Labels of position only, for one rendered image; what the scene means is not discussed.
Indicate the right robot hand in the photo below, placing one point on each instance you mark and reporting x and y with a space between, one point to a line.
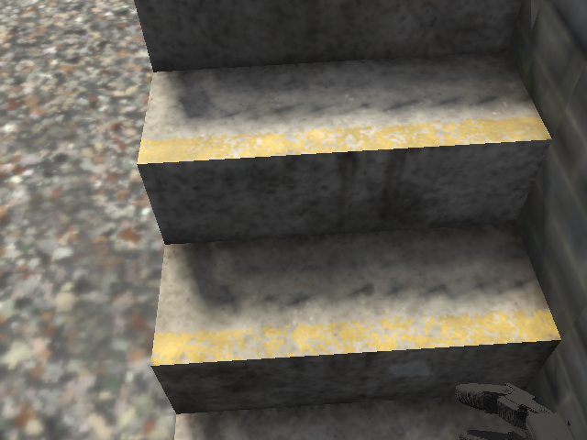
515 406

